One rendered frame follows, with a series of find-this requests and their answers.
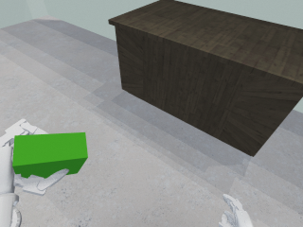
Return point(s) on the robot left forearm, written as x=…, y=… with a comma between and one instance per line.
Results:
x=10, y=216

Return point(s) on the left robot hand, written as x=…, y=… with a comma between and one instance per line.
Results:
x=35, y=185

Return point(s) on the right robot hand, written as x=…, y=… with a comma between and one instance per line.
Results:
x=240, y=218

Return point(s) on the table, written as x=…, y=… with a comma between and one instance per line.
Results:
x=233, y=77

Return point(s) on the sponge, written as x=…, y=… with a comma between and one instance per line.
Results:
x=45, y=154

